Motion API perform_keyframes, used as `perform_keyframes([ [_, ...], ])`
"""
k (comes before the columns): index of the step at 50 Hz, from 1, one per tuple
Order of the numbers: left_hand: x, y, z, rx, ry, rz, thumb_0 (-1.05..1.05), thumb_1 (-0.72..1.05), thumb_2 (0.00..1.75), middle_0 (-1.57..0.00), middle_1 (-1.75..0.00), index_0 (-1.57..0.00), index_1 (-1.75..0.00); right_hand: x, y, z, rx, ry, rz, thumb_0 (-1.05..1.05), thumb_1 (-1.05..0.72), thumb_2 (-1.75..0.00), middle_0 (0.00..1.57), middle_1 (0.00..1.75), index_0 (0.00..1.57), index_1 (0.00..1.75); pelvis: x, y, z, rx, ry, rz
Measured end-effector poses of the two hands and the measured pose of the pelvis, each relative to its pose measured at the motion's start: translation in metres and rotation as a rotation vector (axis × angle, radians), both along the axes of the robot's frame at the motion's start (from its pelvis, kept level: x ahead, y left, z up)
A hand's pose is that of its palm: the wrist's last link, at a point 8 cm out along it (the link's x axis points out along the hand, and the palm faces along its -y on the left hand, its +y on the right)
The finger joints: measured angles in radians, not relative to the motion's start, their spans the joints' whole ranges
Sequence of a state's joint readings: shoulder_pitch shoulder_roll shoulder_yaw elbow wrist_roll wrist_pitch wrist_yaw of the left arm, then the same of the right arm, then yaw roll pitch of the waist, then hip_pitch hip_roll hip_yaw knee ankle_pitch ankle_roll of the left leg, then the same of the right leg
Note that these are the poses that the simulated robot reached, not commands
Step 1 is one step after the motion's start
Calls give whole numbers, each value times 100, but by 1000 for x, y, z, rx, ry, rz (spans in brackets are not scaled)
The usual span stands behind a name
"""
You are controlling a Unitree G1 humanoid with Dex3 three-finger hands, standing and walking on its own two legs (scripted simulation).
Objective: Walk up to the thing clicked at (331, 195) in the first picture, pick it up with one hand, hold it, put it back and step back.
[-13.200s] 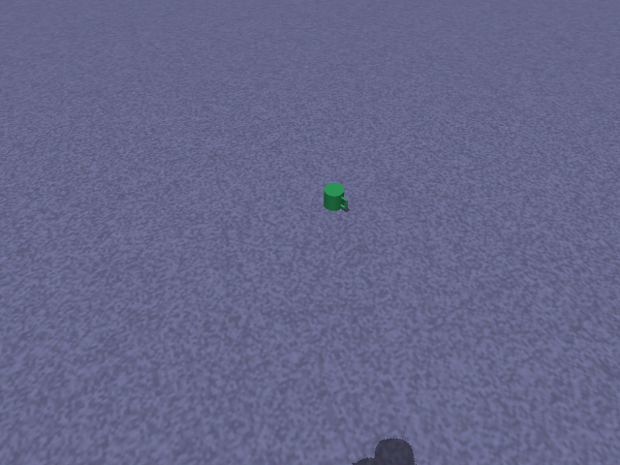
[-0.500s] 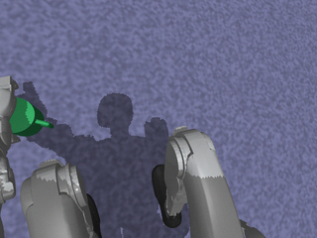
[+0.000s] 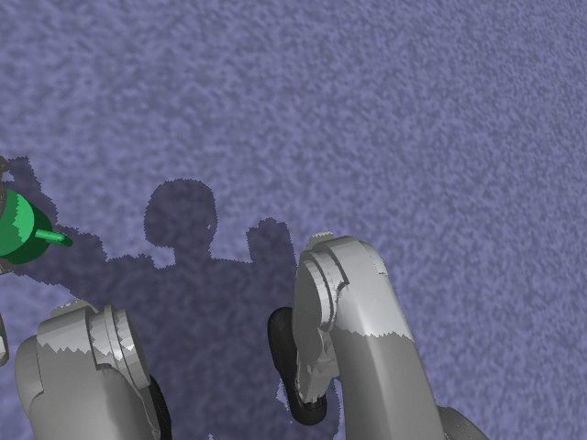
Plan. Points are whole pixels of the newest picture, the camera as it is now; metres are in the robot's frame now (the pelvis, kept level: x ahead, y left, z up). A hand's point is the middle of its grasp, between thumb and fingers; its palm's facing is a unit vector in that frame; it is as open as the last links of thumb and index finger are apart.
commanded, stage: close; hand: left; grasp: from above
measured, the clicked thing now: (19, 231) +0.43 +0.26 -0.25
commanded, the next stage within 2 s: settle in 1.66 s
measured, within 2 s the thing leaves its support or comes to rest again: neither
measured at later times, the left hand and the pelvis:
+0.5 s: hand out of the picture +0.43 +0.29 -0.21, palm faces -0.45 -0.11 -0.88, open 13.2 cm; pelvis -0.01 +0.00 +0.00, yaw -1 degrees
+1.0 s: hand out of the picture +0.43 +0.29 -0.21, palm faces -0.45 -0.10 -0.89, open 12.6 cm; pelvis -0.01 +0.00 +0.01, yaw -2 degrees
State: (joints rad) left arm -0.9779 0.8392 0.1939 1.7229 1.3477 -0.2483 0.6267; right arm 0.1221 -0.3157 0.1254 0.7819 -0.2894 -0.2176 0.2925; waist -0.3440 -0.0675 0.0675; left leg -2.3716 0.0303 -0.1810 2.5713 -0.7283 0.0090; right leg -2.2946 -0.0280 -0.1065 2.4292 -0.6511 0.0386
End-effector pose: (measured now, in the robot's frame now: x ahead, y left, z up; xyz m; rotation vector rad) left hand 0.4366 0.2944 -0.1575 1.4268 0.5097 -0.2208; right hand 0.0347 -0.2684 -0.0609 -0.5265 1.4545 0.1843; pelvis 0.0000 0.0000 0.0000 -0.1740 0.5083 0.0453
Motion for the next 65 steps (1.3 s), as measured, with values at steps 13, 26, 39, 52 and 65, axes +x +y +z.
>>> perform_keyframes([
  [13, -1, -1, 0, 6, -2, -18, 1, -50, 101, -15, -100, -15, -100, -1, 11, 3, 36, -13, 41, 0, -90, -90, 20, 29, 20, 30, -2, 4, 0, -20, -19, -5],
  [26, -3, -2, 1, 25, 9, -35, 1, -44, 96, -22, -101, -23, -101, -10, 18, 6, 80, -5, 77, 0, -90, -90, 20, 30, 20, 30, -6, 2, 2, -24, -32, -11],
  [39, -5, -3, 3, 37, 2, -34, 0, -38, 92, -29, -100, -30, -99, -6, 13, 11, 84, -24, 108, 0, -91, -90, 20, 29, 20, 30, -8, 1, 4, -25, -39, -15],
  [52, -4, -3, 4, 31, 6, -34, -1, -37, 87, -33, -96, -34, -95, -3, 13, 16, 79, -35, 117, 0, -91, -90, 20, 29, 20, 30, -9, 2, 7, -29, -38, -16],
  [65, -5, -3, 5, 37, 7, -34, 0, -34, 87, -39, -94, -37, -93, -6, 15, 15, 87, -36, 114, 0, -91, -90, 20, 29, 20, 30, -10, 1, 8, -25, -40, -16],
])
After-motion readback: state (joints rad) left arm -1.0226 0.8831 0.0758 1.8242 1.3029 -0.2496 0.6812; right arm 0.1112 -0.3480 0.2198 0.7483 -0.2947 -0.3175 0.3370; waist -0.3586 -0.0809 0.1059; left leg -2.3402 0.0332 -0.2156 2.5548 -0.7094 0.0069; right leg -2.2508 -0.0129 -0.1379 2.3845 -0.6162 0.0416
